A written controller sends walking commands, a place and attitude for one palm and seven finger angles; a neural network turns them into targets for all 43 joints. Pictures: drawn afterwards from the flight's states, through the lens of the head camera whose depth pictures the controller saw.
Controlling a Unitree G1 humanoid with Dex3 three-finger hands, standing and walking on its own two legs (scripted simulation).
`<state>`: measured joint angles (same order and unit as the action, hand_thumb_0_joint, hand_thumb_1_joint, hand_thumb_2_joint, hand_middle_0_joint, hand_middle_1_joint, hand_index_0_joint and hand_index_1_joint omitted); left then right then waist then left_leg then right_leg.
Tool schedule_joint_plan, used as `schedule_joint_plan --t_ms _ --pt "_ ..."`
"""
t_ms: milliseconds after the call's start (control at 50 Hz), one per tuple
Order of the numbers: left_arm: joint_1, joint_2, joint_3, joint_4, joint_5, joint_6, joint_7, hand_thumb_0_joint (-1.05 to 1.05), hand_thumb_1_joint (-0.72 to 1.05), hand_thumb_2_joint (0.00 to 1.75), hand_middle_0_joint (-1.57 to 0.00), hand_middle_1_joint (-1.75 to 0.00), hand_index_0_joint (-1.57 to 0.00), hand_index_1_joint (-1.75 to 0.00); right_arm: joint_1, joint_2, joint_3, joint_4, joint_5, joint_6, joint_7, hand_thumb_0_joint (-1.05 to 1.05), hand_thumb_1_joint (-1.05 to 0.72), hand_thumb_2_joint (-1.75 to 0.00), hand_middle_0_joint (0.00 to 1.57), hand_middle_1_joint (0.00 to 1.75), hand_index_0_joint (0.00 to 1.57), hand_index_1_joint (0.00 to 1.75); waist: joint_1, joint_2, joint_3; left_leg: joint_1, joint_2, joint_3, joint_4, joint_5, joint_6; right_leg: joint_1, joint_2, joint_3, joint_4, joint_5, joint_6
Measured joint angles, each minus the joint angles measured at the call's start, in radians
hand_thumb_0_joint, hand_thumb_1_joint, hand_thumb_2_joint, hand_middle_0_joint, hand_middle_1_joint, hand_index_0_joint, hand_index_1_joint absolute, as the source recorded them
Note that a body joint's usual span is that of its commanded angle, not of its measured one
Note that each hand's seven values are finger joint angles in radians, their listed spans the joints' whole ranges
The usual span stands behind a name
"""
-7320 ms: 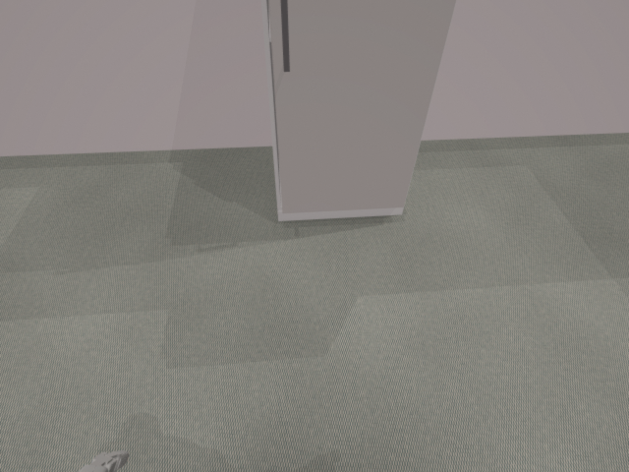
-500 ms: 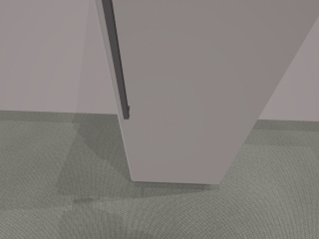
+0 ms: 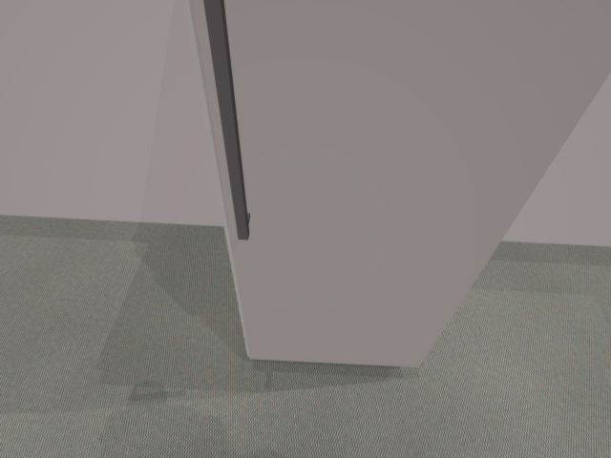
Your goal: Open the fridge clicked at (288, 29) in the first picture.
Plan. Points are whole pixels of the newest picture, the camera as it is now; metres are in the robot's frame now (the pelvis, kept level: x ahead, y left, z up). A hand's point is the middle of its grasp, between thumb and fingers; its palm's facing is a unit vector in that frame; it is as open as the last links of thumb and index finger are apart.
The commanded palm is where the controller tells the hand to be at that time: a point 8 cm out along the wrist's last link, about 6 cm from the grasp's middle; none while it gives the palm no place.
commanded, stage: come to a stop and stand still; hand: left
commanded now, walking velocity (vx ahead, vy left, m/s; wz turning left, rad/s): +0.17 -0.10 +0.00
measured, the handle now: (231, 110) +0.50 +0.14 +0.21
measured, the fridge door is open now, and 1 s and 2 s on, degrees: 0 0 0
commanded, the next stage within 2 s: look again from close up in 1.66 s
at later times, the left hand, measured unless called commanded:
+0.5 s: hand out of the picture +0.10 +0.17 -0.18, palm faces +0.07 -0.97 -0.22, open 7.3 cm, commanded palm none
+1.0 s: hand out of the picture +0.04 +0.21 -0.16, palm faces +0.02 -0.97 -0.25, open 7.4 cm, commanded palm none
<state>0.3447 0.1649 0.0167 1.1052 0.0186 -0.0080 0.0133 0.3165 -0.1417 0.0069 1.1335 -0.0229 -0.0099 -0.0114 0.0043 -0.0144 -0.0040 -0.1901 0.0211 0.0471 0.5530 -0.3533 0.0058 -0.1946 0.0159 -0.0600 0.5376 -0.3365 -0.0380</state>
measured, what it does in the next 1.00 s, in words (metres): steps on the spot: right foot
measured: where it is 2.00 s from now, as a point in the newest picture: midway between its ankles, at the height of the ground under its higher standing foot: outside the picture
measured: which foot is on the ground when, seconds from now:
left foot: down 0.00-1.00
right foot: down 0.00-0.10, up 0.12-0.24, down 0.26-1.00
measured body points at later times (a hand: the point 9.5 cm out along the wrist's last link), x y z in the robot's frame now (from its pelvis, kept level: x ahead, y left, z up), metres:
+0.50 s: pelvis +0.05 -0.01 +0.00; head +0.08 -0.01 +0.44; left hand +0.09 +0.22 -0.16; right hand +0.05 -0.23 -0.16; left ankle +0.03 +0.12 -0.73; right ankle +0.05 -0.10 -0.73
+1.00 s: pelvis +0.02 +0.02 +0.01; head +0.03 -0.01 +0.45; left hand +0.04 +0.26 -0.14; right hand +0.06 -0.21 -0.16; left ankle +0.03 +0.12 -0.73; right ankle +0.05 -0.10 -0.73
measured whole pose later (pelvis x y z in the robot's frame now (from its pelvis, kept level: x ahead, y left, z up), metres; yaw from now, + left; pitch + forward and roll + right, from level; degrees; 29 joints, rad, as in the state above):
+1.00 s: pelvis +0.02 +0.02 +0.01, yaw +0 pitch -1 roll +1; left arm 0.29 0.17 -0.01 1.05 0.02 0.00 0.03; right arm 0.28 -0.20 0.00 1.00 -0.02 0.00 -0.01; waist 0.00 0.04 0.02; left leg -0.21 0.00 0.12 0.46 -0.24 0.03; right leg -0.25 -0.06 -0.08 0.51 -0.24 0.00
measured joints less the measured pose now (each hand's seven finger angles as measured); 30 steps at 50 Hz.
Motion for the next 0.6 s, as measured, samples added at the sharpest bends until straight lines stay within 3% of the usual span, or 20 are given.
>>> schedule_joint_plan --t_ms 120,200,220,260,280,400,440,500,600 --pt "0.044 -0.017 0.009 0.019 0.001 -0.001 0.0 0.0 0.91 0.9 -0.2 -0.3 -0.19 -0.3 0.032 0.033 -0.001 0.004 0.003 -0.02 -0.009 0.01 -0.91 -0.9 0.19 0.3 0.19 0.3 -0.001 -0.027 0.012 0.003 -0.003 0.011 0.058 -0.073 0.007 -0.017 -0.007 0.005 0.088 -0.071 0.004" --pt "0.013 -0.03 0.01 0.026 -0.001 0.017 0.007 0.01 0.91 0.9 -0.2 -0.3 -0.19 -0.3 0.038 0.046 0.001 0.001 0.001 -0.033 -0.034 0.01 -0.91 -0.9 0.2 0.3 0.2 0.3 -0.022 -0.018 0.048 0.05 -0.003 0.026 0.015 -0.07 0.008 -0.089 -0.017 -0.01 0.22 -0.173 0.004" --pt "-0.006 -0.032 0.012 0.02 -0.002 0.018 0.008 0.01 0.91 0.9 -0.2 -0.3 -0.19 -0.3 0.04 0.048 0.001 0.002 0.001 -0.031 -0.039 0.01 -0.91 -0.9 0.2 0.3 0.2 0.3 -0.027 -0.012 0.062 0.061 -0.003 0.023 0.003 -0.064 0.006 -0.095 -0.02 -0.017 0.192 -0.156 0.005" --pt "-0.038 -0.029 0.017 -0.004 -0.004 0.006 0.008 0.01 0.91 0.9 -0.2 -0.3 -0.19 -0.3 0.048 0.053 0.002 0.004 0.009 -0.024 -0.042 0.0 -0.91 -0.9 0.2 0.3 0.2 0.3 -0.03 -0.004 0.085 0.065 -0.006 0.018 0.013 -0.056 -0.001 -0.085 -0.032 -0.026 0.068 0.03 0.009" --pt "-0.052 -0.027 0.019 -0.015 -0.004 -0.004 0.01 0.01 0.91 0.9 -0.2 -0.3 -0.19 -0.3 0.051 0.053 0.0 0.007 0.014 -0.017 -0.041 0.0 -0.91 -0.9 0.2 0.3 0.2 0.3 -0.029 0.004 0.091 0.056 -0.002 0.013 0.04 -0.056 -0.005 -0.08 -0.031 -0.033 0.062 0.065 0.005" --pt "-0.122 0.003 0.018 -0.055 0.002 -0.023 0.03 0.01 0.93 0.9 -0.2 -0.3 -0.2 -0.3 0.016 0.038 -0.027 0.013 0.027 0.019 -0.036 0.01 -0.91 -0.9 0.2 0.3 0.2 0.3 -0.027 0.016 0.08 -0.047 0.014 -0.001 0.176 -0.155 -0.012 -0.053 -0.037 -0.08 0.039 0.009 -0.023" --pt "-0.14 0.006 0.017 -0.067 0.002 -0.02 0.035 0.01 0.92 0.9 -0.2 -0.3 -0.2 -0.3 -0.015 0.027 -0.031 0.001 0.026 0.018 -0.034 0.01 -0.91 -0.9 0.2 0.3 0.2 0.3 -0.02 0.014 0.084 -0.061 0.022 0.005 0.131 -0.112 -0.017 -0.053 -0.036 -0.083 0.033 0.018 -0.022" --pt "-0.15 0.002 0.016 -0.073 -0.005 -0.007 0.034 0.01 0.92 0.9 -0.2 -0.3 -0.19 -0.3 -0.054 0.012 -0.035 -0.018 0.021 0.01 -0.03 0.01 -0.91 -0.9 0.19 0.3 0.19 0.3 -0.015 0.008 0.082 -0.039 0.028 0.02 0.011 0.049 -0.024 -0.058 -0.035 -0.078 0.058 0.009 -0.013" --pt "-0.143 0.007 0.021 -0.066 -0.004 0.019 0.03 0.0 0.94 0.9 -0.2 -0.3 -0.2 -0.3 -0.081 -0.002 -0.033 -0.037 0.009 0.009 -0.028 0.01 -0.93 -0.9 0.19 0.3 0.19 0.3 0.002 -0.01 0.045 -0.01 0.022 0.043 -0.027 0.052 -0.021 -0.037 -0.038 -0.056 0.018 0.032 0.003"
